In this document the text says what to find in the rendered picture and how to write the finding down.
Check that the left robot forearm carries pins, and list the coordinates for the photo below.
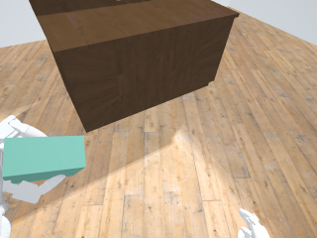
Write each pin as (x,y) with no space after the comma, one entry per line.
(5,223)

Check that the sponge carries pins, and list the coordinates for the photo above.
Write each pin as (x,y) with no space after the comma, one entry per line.
(40,158)

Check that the robot left hand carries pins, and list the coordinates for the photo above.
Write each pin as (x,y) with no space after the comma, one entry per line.
(27,191)

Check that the table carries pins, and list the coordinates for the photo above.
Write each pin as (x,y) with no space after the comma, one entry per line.
(118,58)

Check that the robot right hand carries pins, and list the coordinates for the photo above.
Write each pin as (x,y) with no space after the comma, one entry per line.
(257,230)

